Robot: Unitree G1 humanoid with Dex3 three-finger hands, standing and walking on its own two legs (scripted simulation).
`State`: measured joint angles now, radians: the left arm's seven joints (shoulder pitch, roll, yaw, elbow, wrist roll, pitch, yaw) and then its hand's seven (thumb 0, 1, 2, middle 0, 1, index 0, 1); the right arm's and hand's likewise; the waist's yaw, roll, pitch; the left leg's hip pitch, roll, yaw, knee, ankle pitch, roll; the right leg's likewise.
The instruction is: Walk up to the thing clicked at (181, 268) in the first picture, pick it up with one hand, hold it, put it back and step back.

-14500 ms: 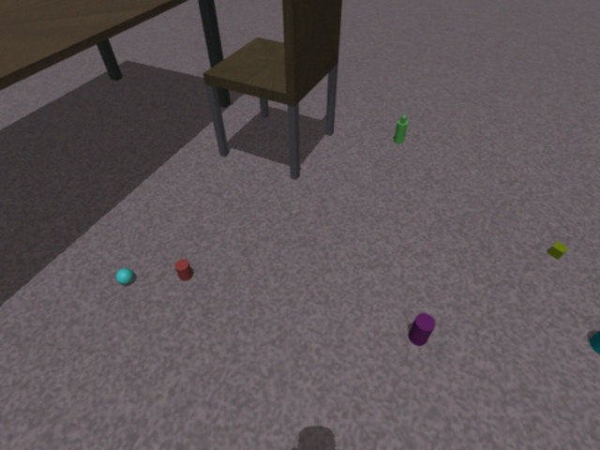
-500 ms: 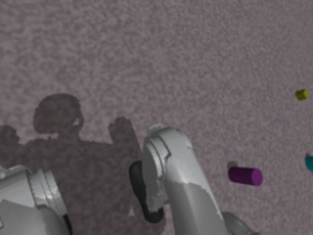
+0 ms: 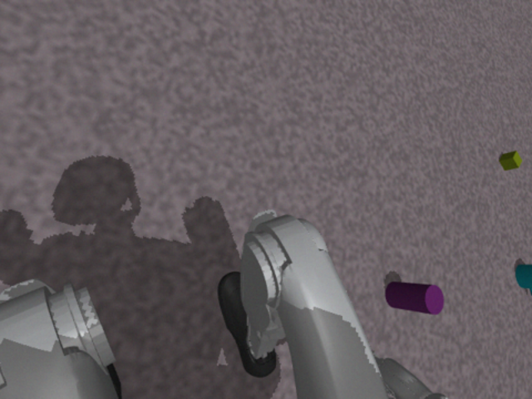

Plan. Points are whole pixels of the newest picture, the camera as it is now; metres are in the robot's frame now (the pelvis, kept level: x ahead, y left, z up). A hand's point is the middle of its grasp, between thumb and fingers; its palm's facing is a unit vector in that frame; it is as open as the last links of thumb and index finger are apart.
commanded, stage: settle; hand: left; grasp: from above
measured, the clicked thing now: out of the picture +0.45 +0.34 -0.26
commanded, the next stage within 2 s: lift in 1.12 s
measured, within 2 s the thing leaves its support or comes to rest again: leaves its support in 0.38 s
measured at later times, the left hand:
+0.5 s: hand out of the picture +0.44 +0.35 -0.22, palm faces -0.41 -0.14 -0.90, open 9.0 cm
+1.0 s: hand out of the picture +0.43 +0.36 -0.13, palm faces -0.45 -0.10 -0.89, open 8.8 cm
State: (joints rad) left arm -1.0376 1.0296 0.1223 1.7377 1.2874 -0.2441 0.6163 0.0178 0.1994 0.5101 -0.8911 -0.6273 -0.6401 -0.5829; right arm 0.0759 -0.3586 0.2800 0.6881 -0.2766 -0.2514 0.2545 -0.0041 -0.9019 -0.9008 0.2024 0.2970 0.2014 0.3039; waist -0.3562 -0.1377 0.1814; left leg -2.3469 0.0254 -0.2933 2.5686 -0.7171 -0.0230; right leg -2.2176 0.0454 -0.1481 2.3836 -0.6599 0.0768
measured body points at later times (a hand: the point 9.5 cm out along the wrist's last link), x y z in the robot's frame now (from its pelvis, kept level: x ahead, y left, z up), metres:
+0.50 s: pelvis +0.00 +0.00 +0.01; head +0.27 +0.13 +0.35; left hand +0.45 +0.36 -0.17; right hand +0.08 -0.26 -0.06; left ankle +0.06 +0.13 -0.27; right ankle +0.12 -0.13 -0.27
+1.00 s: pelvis +0.00 -0.01 +0.03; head +0.23 +0.09 +0.40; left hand +0.45 +0.36 -0.08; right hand +0.10 -0.27 -0.07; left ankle +0.06 +0.13 -0.27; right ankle +0.12 -0.13 -0.27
